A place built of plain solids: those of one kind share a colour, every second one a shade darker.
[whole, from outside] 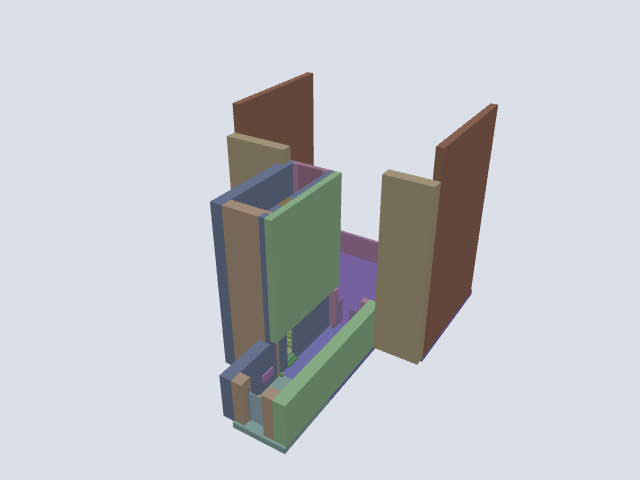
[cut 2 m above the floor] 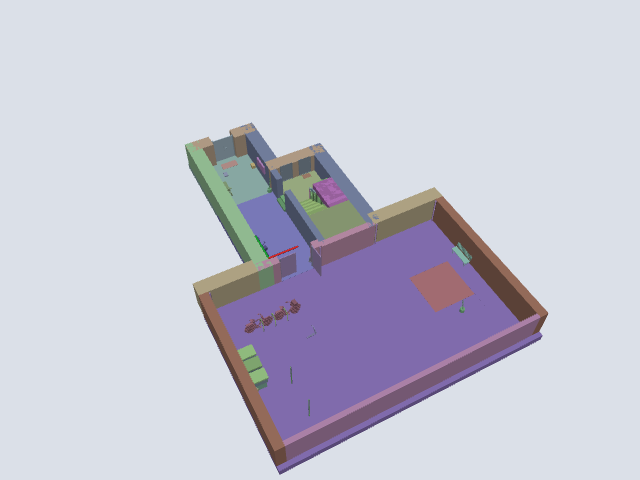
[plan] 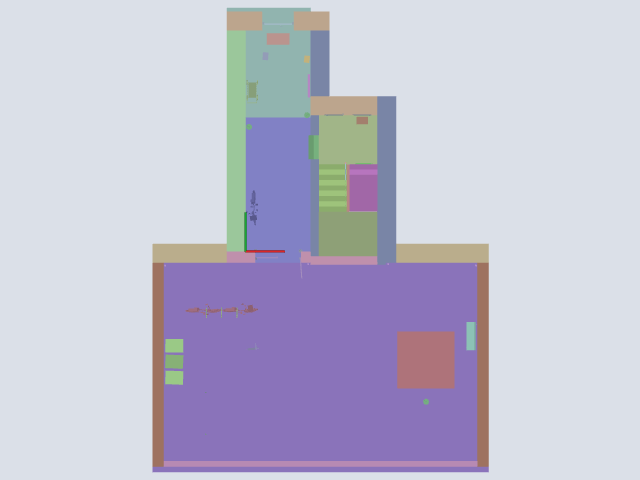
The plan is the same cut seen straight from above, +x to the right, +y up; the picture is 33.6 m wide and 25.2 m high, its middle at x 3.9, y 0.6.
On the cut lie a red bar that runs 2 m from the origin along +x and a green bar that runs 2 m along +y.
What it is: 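A city tenement of about 1900; a carriage passage leads from the street door to a walled yard, and an arch opens on a stairwell of three storeys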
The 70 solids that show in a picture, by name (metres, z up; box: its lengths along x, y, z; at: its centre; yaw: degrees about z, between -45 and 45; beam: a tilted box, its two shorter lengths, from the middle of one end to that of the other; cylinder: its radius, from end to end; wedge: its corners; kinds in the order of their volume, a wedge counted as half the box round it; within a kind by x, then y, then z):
{
 "wing_1": {"box": [0.6, 10.71, 17.64], "at": [-4.6, -5.95, 8.72]},
 "wing_2": {"box": [0.6, 10.71, 17.64], "at": [12.46, -5.95, 8.72]},
 "wall_east_1": {"box": [0.45, 5.45, 14.04], "at": [3.62, 2.12, 6.92]},
 "wall_east_2": {"box": [0.45, 2.05, 14.04], "at": [3.62, 7.12, 6.92]},
 "wall_east_3": {"box": [1.0, 4.56, 3.77], "at": [3.9, 10.32, 1.78]},
 "wall_east_4": {"box": [1.0, 8.74, 14.04], "at": [7.41, 3.77, 6.92]},
 "front_1": {"box": [3.91, 1.0, 15.24], "at": [-2.94, -0.1, 7.52]},
 "front_2": {"box": [5.41, 1.0, 15.24], "at": [10.05, -0.1, 7.52]},
 "wall_west_1": {"box": [1.0, 13.2, 3.77], "at": [-0.5, 6.0, 1.78]},
 "wall_west_2": {"box": [1.0, 8.84, 9.97], "at": [3.35, 3.72, 8.96]},
 "floor_yard_1": {"box": [12.86, 11.01, 0.5], "at": [1.53, -6.09, -0.27]},
 "floor_yard_2": {"box": [3.02, 4.4, 0.5], "at": [9.46, -9.4, -0.27]},
 "floor_yard_3": {"box": [3.02, 3.61, 0.5], "at": [9.46, -2.4, -0.27]},
 "floor_yard_4": {"box": [1.8, 11.01, 0.5], "at": [11.86, -6.09, -0.27]},
 "wall_north_1": {"box": [1.88, 1.0, 3.77], "at": [-0.06, 12.1, 1.78]},
 "wall_north_2": {"box": [1.88, 1.0, 3.77], "at": [3.46, 12.1, 1.78]},
 "wall_north_3": {"box": [0.75, 0.3, 14.04], "at": [3.77, 7.29, 6.92]},
 "wall_north_4": {"box": [0.5, 0.3, 14.04], "at": [5.38, 7.29, 6.92]},
 "wall_north_5": {"box": [4.51, 0.96, 14.04], "at": [5.66, 7.67, 6.92]},
 "wall_north_6": {"box": [1.3, 0.3, 14.04], "at": [7.26, 7.29, 6.92]},
 "flightB_1": {"box": [1.47, 2.49, 2.85], "at": [6.18, 3.34, 0.92]},
 "flightB_2": {"box": [1.47, 2.22, 3.01], "at": [6.18, 3.48, 1.01]},
 "flightB_3": {"box": [1.47, 1.94, 3.19], "at": [6.18, 3.61, 1.1]},
 "flightB_4": {"box": [1.47, 1.67, 3.35], "at": [6.18, 3.75, 1.18]},
 "flightB_5": {"box": [1.47, 1.39, 3.53], "at": [6.18, 3.89, 1.26]},
 "flightB_6": {"box": [1.47, 0.56, 4.03], "at": [6.18, 4.3, 1.51]},
 "flightB_7": {"box": [1.47, 0.29, 4.2], "at": [6.18, 4.44, 1.6]},
 "floor_1": {"box": [3.08, 2.35, 2.68], "at": [5.38, 0.92, 0.84]},
 "floor_2": {"box": [3.57, 3.08, 1.0], "at": [5.62, 6.1, 0.0]},
 "flightA_1": {"box": [1.47, 0.29, 2.52], "at": [4.58, 2.22, 0.76]},
 "flightA_2": {"box": [1.47, 0.56, 2.35], "at": [4.58, 2.36, 0.68]},
 "flightA_3": {"box": [1.47, 0.84, 2.18], "at": [4.58, 2.5, 0.59]},
 "flightA_4": {"box": [1.47, 1.11, 2.02], "at": [4.58, 2.64, 0.51]},
 "flightA_5": {"box": [1.47, 1.39, 1.85], "at": [4.58, 2.77, 0.42]},
 "flightA_6": {"box": [1.47, 1.67, 1.68], "at": [4.58, 2.91, 0.34]},
 "flightA_7": {"box": [1.47, 1.94, 1.51], "at": [4.58, 3.05, 0.25]},
 "flightA_8": {"box": [1.47, 2.22, 1.35], "at": [4.58, 3.19, 0.17]},
 "flightA_9": {"box": [1.47, 2.49, 1.18], "at": [4.58, 3.33, 0.09]},
 "wall_south_1": {"box": [1.5, 0.6, 3.77], "at": [-0.25, -0.3, 1.78]},
 "wall_south_2": {"box": [0.51, 0.6, 3.77], "at": [3.15, -0.3, 1.78]},
 "wall_south_3": {"box": [0.9, 0.3, 14.04], "at": [3.85, -0.4, 6.92]},
 "wall_south_4": {"box": [3.96, 0.18, 14.04], "at": [5.38, -0.61, 6.92]},
 "wall_south_5": {"box": [2.18, 0.3, 3.18], "at": [5.38, -0.4, 1.49]},
 "wall_south_6": {"box": [2.18, 0.3, 2.14], "at": [5.38, -0.4, 12.87]},
 "wall_south_7": {"box": [0.9, 0.3, 14.04], "at": [6.91, -0.4, 6.92]},
 "floor_passage_1": {"box": [4.41, 7.64, 0.5], "at": [1.21, 3.22, -0.25]},
 "floor_vestibule_1": {"box": [4.41, 5.77, 0.5], "at": [1.21, 9.91, -0.25]},
 "yard_wall_1": {"box": [16.48, 0.3, 2.38], "at": [3.93, -11.15, 1.09]},
 "wall_over_arch_1": {"box": [0.45, 1.27, 10.64], "at": [3.62, 5.47, 8.62]},
 "gravel_patch_1": {"box": [3.0, 3.0, 0.1], "at": [9.46, -5.7, -0.07]},
 "entry_1": {"box": [0.56, 1.27, 0.66], "at": [3.58, 5.47, -0.17]},
 "entry_2": {"box": [0.29, 1.27, 0.83], "at": [3.72, 5.47, -0.09]},
 "floor_well_1": {"box": [0.18, 2.5, 1.0], "at": [5.38, 3.33, 0.0]},
 "street_door_1": {"box": [0.74, 0.07, 2.61], "at": [1.33, 11.93, 1.31]},
 "street_door_2": {"box": [0.74, 0.07, 2.61], "at": [2.07, 11.93, 1.31]},
 "street_door_3": {"box": [0.1, 0.13, 3.12], "at": [2.48, 11.98, 1.56]},
 "gate_leaf_1": {"box": [1.12, 0.06, 2.26], "at": [1.14, -0.33, 1.13]},
 "gate_leaf_2": {"box": [0.06, 1.12, 2.26], "at": [2.9, -0.86, 1.13], "yaw": 4.0},
 "yard_bin_lid_1": {"box": [0.94, 0.72, 0.12], "at": [-3.75, -6.63, 1.06], "yaw": -2.0},
 "yard_bin_lid_2": {"box": [0.94, 0.72, 0.12], "at": [-3.75, -5.79, 1.06], "yaw": -2.5},
 "yard_bin_lid_3": {"box": [0.94, 0.72, 0.12], "at": [-3.75, -4.95, 1.06], "yaw": -0.1},
 "yard_bin_high_1": {"box": [0.76, 0.62, 0.46], "at": [-3.72, -6.63, 0.77], "yaw": -2.0},
 "dwelling_door_1": {"box": [0.91, 0.045, 2.07], "at": [4.64, 7.21, 1.57]},
 "dwelling_door_2": {"box": [0.91, 0.045, 2.07], "at": [6.12, 7.21, 1.57]},
 "letterbox_bank_1": {"box": [0.13, 1.22, 0.68], "at": [3.32, 8.7, 1.24]},
 "pram_1": {"box": [0.39, 0.78, 0.31], "at": [0.35, 8.46, 0.65]},
 "mat_street_1": {"box": [1.2, 0.6, 0.06], "at": [1.7, 11.15, -0.02]},
 "bench_yard_1": {"box": [0.4, 1.49, 0.031], "at": [11.79, -4.44, 0.41]},
 "newspapers_1": {"box": [0.3, 0.41, 0.15], "at": [1.04, 10.25, 0.03], "yaw": -3.9},
 "mat_1": {"box": [0.6, 0.4, 0.06], "at": [6.12, 6.87, 0.49], "yaw": -0.6}
}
